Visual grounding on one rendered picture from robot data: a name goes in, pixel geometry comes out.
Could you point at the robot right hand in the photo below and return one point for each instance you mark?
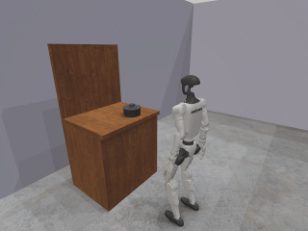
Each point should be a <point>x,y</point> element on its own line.
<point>202,148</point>

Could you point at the robot left forearm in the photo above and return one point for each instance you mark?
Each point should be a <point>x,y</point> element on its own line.
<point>175,148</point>

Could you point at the lid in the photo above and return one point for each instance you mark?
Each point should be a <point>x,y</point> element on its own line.
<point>131,108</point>

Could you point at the right robot thigh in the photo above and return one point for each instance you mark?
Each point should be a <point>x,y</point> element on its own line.
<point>185,172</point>

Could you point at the humanoid robot head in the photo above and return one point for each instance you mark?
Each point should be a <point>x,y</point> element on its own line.
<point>189,80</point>

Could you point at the right robot upper arm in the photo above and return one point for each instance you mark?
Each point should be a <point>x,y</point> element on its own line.
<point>204,118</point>

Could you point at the robot left hand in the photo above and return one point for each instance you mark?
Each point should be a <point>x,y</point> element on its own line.
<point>168,167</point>

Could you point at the pot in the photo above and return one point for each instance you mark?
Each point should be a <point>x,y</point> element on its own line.
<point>134,113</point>

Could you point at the table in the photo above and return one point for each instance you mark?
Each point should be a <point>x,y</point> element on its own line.
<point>109,154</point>

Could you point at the left robot upper arm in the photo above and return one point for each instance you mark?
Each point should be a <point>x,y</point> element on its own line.
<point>178,113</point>

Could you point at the robot right forearm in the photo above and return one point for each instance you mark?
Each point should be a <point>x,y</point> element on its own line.
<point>203,135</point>

